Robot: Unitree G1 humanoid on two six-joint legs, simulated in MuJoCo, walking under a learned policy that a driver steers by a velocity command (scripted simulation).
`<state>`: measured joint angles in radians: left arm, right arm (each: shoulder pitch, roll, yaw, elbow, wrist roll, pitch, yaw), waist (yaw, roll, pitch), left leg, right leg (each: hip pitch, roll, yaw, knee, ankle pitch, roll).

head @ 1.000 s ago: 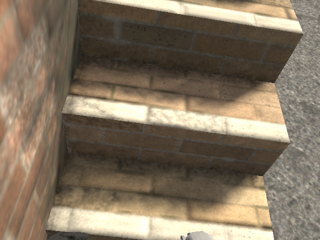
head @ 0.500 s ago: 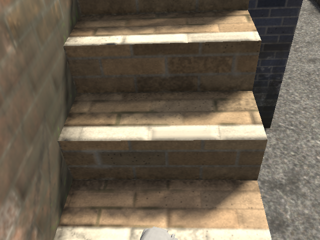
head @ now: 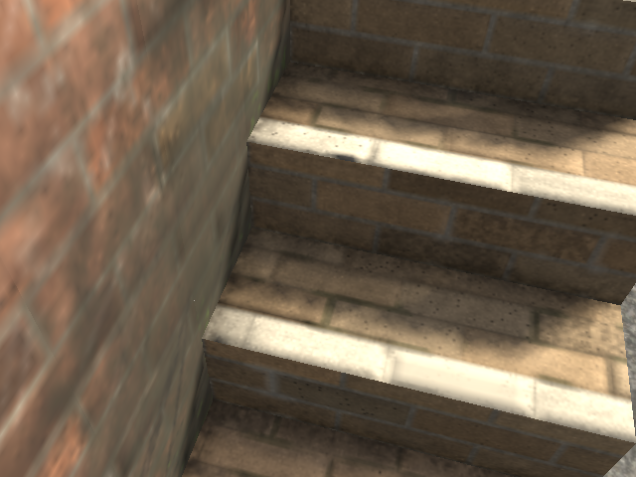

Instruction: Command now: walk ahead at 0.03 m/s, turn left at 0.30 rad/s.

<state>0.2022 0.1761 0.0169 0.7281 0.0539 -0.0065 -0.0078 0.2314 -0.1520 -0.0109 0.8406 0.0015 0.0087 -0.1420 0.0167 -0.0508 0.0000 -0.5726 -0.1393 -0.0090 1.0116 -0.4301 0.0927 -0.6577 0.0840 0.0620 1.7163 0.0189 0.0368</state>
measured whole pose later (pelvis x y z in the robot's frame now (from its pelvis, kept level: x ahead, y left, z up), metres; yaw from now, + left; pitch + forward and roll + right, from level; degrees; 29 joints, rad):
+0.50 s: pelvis +0.06 -0.05 +0.07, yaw +0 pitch +1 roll -1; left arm 0.22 0.16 0.00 0.91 0.02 -0.03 0.03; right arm 0.31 -0.18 -0.01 0.90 0.02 -0.02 -0.09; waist 0.01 0.05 0.00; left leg -0.23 -0.02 -0.09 0.47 -0.25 0.01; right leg -0.23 0.05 -0.02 0.40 -0.18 -0.04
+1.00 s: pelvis +0.12 -0.05 +0.06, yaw +0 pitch +4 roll -1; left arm 0.25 0.19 0.01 0.98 0.02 -0.06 -0.02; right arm 0.45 -0.17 0.02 0.95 0.01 -0.05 -0.10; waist 0.01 0.02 -0.06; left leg -0.24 0.00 -0.06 0.56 -0.38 0.03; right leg -0.25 0.05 -0.04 0.51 -0.34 -0.05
